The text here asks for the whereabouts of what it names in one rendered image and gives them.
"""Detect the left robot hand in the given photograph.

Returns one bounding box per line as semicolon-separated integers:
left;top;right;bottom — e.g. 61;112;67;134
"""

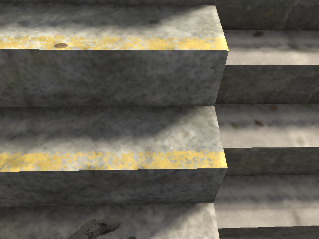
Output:
68;218;121;239

